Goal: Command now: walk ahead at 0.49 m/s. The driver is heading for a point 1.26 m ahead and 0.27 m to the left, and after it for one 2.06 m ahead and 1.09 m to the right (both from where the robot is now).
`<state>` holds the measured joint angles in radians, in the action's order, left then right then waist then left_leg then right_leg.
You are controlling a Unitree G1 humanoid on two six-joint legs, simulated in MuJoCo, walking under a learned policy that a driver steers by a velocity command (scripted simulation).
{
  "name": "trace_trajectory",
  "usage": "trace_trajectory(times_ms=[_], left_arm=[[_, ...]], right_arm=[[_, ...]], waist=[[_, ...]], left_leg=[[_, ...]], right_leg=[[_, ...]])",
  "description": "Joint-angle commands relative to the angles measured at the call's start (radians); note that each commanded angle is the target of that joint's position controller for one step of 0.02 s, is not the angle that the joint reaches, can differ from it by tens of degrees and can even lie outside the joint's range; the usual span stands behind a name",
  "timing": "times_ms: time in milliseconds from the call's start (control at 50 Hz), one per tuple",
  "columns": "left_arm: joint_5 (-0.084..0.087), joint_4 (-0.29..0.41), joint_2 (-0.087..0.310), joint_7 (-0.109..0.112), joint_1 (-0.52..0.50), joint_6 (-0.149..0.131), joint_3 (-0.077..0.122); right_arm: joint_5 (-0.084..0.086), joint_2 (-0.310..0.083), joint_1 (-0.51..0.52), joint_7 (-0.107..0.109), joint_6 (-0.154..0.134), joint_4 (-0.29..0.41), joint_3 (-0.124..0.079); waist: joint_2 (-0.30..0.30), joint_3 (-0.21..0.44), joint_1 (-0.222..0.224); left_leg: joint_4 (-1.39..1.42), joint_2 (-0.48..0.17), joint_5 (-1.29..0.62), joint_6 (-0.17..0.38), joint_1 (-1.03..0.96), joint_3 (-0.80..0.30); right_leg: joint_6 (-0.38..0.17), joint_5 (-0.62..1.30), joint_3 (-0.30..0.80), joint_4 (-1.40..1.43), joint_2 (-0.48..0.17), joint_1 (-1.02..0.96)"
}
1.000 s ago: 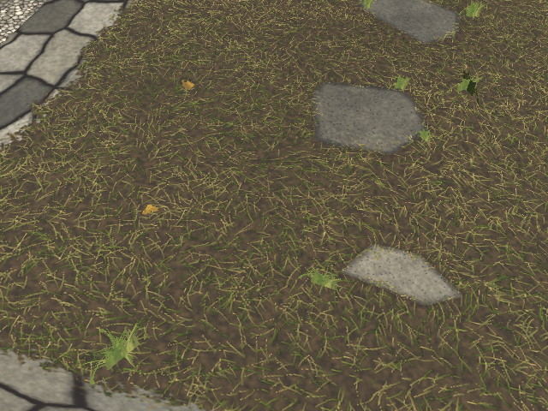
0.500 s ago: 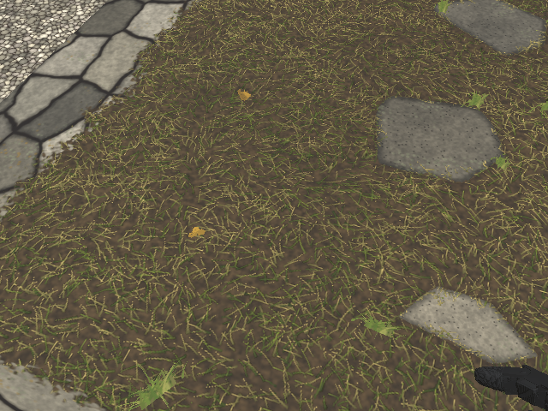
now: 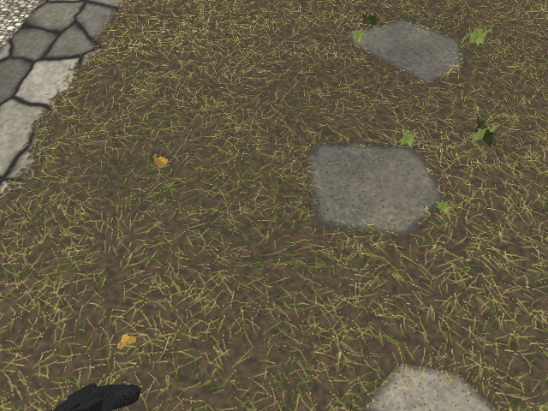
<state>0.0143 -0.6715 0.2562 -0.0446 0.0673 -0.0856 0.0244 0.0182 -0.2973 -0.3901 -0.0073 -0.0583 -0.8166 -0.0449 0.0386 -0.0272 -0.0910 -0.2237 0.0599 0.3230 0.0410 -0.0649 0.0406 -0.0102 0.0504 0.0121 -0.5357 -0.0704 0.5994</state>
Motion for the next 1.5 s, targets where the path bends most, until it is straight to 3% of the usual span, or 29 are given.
trace_trajectory(times_ms=[20, 60, 80, 100, 120, 140, 160, 200, 280, 380, 480, 540, 580, 600, 620, 640, 680, 780, 920, 1040, 1100, 1140, 1160, 1180, 1200, 1220, 1260, 1360, 1500], left_arm=[[0.001, 0.09, 0.116, -0.011, -0.056, -0.021, 0.035], [-0.004, 0.023, 0.195, 0.005, 0.196, -0.02, 0.076], [-0.014, -0.006, 0.275, 0.019, 0.379, -0.012, 0.095], [-0.016, -0.022, 0.315, 0.01, 0.387, -0.013, 0.1], [-0.003, -0.011, 0.202, 0.012, 0.371, -0.013, 0.075], [-0.004, -0.008, 0.172, 0.017, 0.305, -0.011, 0.062], [-0.009, -0.004, 0.163, 0.017, 0.245, -0.009, 0.057], [-0.025, 0.0, 0.129, 0.015, 0.183, -0.013, 0.047], [-0.01, -0.034, 0.154, 0.018, 0.176, -0.032, 0.057], [-0.005, -0.073, 0.185, 0.034, 0.225, -0.017, 0.062], [0.009, -0.127, 0.213, 0.039, 0.3, 0.004, 0.072], [0.011, -0.141, 0.228, 0.048, 0.285, 0.022, 0.079], [0.0, -0.137, 0.196, 0.052, 0.271, 0.033, 0.066], [-0.031, -0.112, 0.132, 0.056, 0.299, 0.032, 0.038], [-0.009, -0.104, 0.037, 0.046, 0.433, 0.01, 0.014], [0.012, -0.119, 0.156, 0.039, 0.357, -0.007, 0.037], [0.02, -0.081, 0.179, 0.04, 0.21, -0.02, 0.046], [-0.005, -0.091, 0.117, 0.047, 0.227, 0.017, 0.044], [-0.009, -0.03, 0.075, 0.036, 0.01, 0.006, 0.03], [0.002, 0.03, 0.073, 0.001, -0.145, -0.013, 0.023], [0.0, 0.026, 0.104, -0.01, -0.1, -0.017, 0.034], [-0.004, -0.04, 0.169, 0.001, 0.123, -0.017, 0.07], [-0.016, -0.08, 0.232, 0.013, 0.304, -0.013, 0.09], [-0.017, -0.099, 0.309, 0.015, 0.368, -0.008, 0.108], [-0.002, -0.097, 0.209, 0.016, 0.366, -0.006, 0.081], [-0.002, -0.088, 0.175, 0.02, 0.289, -0.006, 0.068], [-0.015, -0.076, 0.122, 0.02, 0.172, -0.008, 0.053], [-0.029, -0.113, 0.127, 0.022, 0.135, -0.04, 0.059], [-0.023, -0.158, 0.167, 0.047, 0.18, -0.029, 0.066]], right_arm=[[0.004, -0.193, -0.018, 0.012, 0.01, 0.029, -0.051], [-0.003, -0.175, 0.006, 0.019, 0.02, 0.038, -0.039], [-0.034, -0.11, -0.008, 0.022, 0.015, 0.068, -0.012], [-0.016, -0.005, -0.145, 0.01, -0.008, 0.079, 0.017], [0.008, -0.125, -0.044, 0.004, -0.027, 0.071, -0.007], [0.028, -0.159, 0.059, -0.002, -0.038, 0.105, -0.018], [0.018, -0.144, 0.106, 0.001, -0.044, 0.114, -0.013], [-0.001, -0.124, 0.1, -0.003, -0.033, 0.111, -0.018], [-0.012, -0.072, 0.109, 0.003, -0.001, 0.115, -0.006], [-0.012, -0.04, 0.288, -0.008, -0.017, 0.156, 0.008], [-0.001, -0.062, 0.401, -0.03, -0.029, 0.199, 0.001], [-0.005, -0.091, 0.352, -0.038, -0.033, 0.194, -0.012], [-0.009, -0.158, 0.112, -0.025, -0.031, 0.125, -0.051], [-0.015, -0.237, -0.052, -0.014, -0.024, 0.101, -0.07], [-0.023, -0.286, -0.054, -0.023, -0.023, 0.091, -0.074], [-0.008, -0.18, -0.027, -0.026, -0.025, 0.106, -0.049], [-0.014, -0.136, 0.093, -0.025, -0.028, 0.118, -0.034], [-0.02, -0.103, 0.139, -0.024, -0.051, 0.098, -0.027], [-0.011, -0.138, 0.057, 0.002, -0.034, 0.037, -0.034], [-0.003, -0.153, -0.035, 0.01, -0.005, -0.027, -0.039], [0.0, -0.171, -0.016, 0.019, 0.008, -0.036, -0.047], [-0.003, -0.168, 0.02, 0.024, 0.019, -0.029, -0.044], [-0.019, -0.133, 0.02, 0.027, 0.016, -0.005, -0.026], [-0.022, -0.004, -0.108, 0.013, -0.006, 0.011, 0.012], [-0.004, -0.087, -0.053, 0.007, -0.029, -0.003, -0.004], [0.024, -0.144, 0.042, 0.001, -0.045, 0.03, -0.022], [0.015, -0.128, 0.117, 0.005, -0.045, 0.04, -0.024], [0.009, -0.061, 0.082, 0.014, 0.014, 0.028, -0.023], [0.0, -0.025, 0.279, -0.013, 0.001, 0.092, -0.012]], waist=[[-0.117, -0.016, 0.05], [-0.116, 0.166, 0.186], [0.018, 0.336, 0.237], [0.27, 0.442, 0.146], [0.144, 0.37, 0.203], [0.098, 0.223, 0.196], [0.005, 0.147, 0.164], [0.017, 0.082, 0.102], [0.02, 0.025, 0.071], [0.011, -0.023, 0.132], [0.021, -0.045, 0.162], [0.038, -0.012, 0.117], [0.012, 0.146, -0.003], [-0.147, 0.301, -0.045], [-0.408, 0.391, 0.041], [-0.252, 0.32, -0.005], [-0.097, 0.12, 0.03], [-0.113, 0.057, 0.103], [-0.092, -0.016, 0.039], [-0.091, -0.057, -0.004], [-0.119, -0.019, 0.045], [-0.117, 0.127, 0.166], [-0.046, 0.272, 0.232], [0.208, 0.397, 0.167], [0.157, 0.398, 0.21], [0.112, 0.232, 0.2], [0.002, 0.078, 0.144], [0.03, 0.009, 0.077], [-0.001, -0.04, 0.147]], left_leg=[[-0.066, -0.314, -0.626, 0.133, -0.047, -0.133], [-0.386, -0.239, -0.828, 0.083, 0.043, -0.065], [-0.719, -0.172, -0.49, 0.046, 0.275, -0.026], [-1.012, 0.015, 0.241, -0.007, 0.666, -0.096], [-1.092, -0.04, 0.247, 0.001, 0.78, -0.191], [-1.082, -0.088, 0.155, 0.009, 0.826, -0.158], [-1.034, -0.135, 0.07, 0.004, 0.797, -0.129], [-0.95, -0.185, -0.017, -0.015, 0.706, -0.127], [-0.821, -0.203, -0.086, -0.063, 0.693, -0.101], [-0.48, -0.175, -0.37, -0.069, 0.674, -0.063], [-0.331, -0.146, -0.371, -0.031, 0.679, -0.069], [-0.293, -0.118, -0.262, 0.011, 0.597, -0.049], [-0.281, -0.082, -0.269, 0.062, 0.243, -0.01], [-0.304, -0.281, -0.303, 0.121, -0.041, -0.246], [-0.136, -0.443, -0.027, 0.275, -0.291, -0.738], [-0.07, -0.424, 0.125, 0.242, -0.246, -0.748], [-0.044, -0.359, -0.025, 0.187, -0.001, -0.497], [0.062, -0.28, -0.33, 0.2, 0.207, -0.271], [0.106, -0.232, -0.38, 0.159, 0.166, -0.123], [0.044, -0.297, -0.431, 0.157, 0.001, -0.131], [-0.05, -0.318, -0.639, 0.132, -0.062, -0.131], [-0.305, -0.255, -0.883, 0.092, -0.006, -0.076], [-0.582, -0.206, -0.653, 0.06, 0.2, -0.047], [-0.949, -0.011, 0.029, -0.014, 0.627, -0.039], [-1.07, -0.022, 0.255, -0.006, 0.755, -0.173], [-1.09, -0.078, 0.186, 0.006, 0.824, -0.164], [-0.983, -0.16, 0.037, -0.001, 0.767, -0.129], [-0.858, -0.2, -0.101, -0.04, 0.681, -0.156], [-0.49, -0.172, -0.429, -0.038, 0.698, -0.08]], right_leg=[[-0.044, -0.114, -0.021, 0.043, 0.038, -0.03], [-0.108, -0.082, -0.049, 0.062, 0.064, -0.42], [-0.177, -0.037, 0.195, 0.007, -0.149, -0.749], [-0.334, -0.285, 0.688, 0.133, -0.335, -1.031], [-0.292, -0.392, 0.682, 0.203, -0.303, -0.991], [-0.254, -0.331, 0.519, 0.223, -0.27, -0.863], [-0.237, -0.208, 0.42, 0.245, -0.232, -0.724], [-0.232, -0.066, 0.301, 0.304, -0.175, -0.55], [-0.257, 0.023, 0.176, 0.394, -0.151, -0.431], [-0.206, 0.002, 0.053, 0.417, -0.094, -0.438], [-0.183, -0.033, 0.074, 0.364, -0.165, -0.576], [-0.153, 0.116, 0.079, 0.27, -0.188, -0.65], [-0.102, 0.3, 0.009, -0.035, -0.103, -0.571], [-0.06, -0.025, -0.042, -0.374, -0.028, -0.37], [-0.011, -0.631, 0.027, -0.659, 0.146, -0.003], [-0.019, -0.632, 0.127, -0.754, 0.087, 0.108], [-0.032, -0.444, 0.073, -0.7, -0.01, 0.124], [0.007, -0.287, 0.059, -0.545, -0.07, 0.009], [0.032, 0.034, 0.019, -0.159, -0.044, 0.063], [-0.002, -0.003, -0.001, 0.008, -0.002, 0.09], [-0.045, -0.11, -0.021, 0.045, 0.032, -0.006], [-0.098, -0.085, -0.066, 0.08, 0.083, -0.34], [-0.161, -0.046, 0.095, 0.029, -0.065, -0.661], [-0.329, -0.236, 0.573, 0.097, -0.303, -1.021], [-0.326, -0.356, 0.703, 0.203, -0.314, -1.02], [-0.279, -0.349, 0.552, 0.232, -0.28, -0.886], [-0.233, -0.202, 0.337, 0.294, -0.211, -0.619], [-0.219, -0.064, 0.108, 0.421, -0.171, -0.418], [-0.163, 0.012, -0.105, 0.445, -0.14, -0.494]])
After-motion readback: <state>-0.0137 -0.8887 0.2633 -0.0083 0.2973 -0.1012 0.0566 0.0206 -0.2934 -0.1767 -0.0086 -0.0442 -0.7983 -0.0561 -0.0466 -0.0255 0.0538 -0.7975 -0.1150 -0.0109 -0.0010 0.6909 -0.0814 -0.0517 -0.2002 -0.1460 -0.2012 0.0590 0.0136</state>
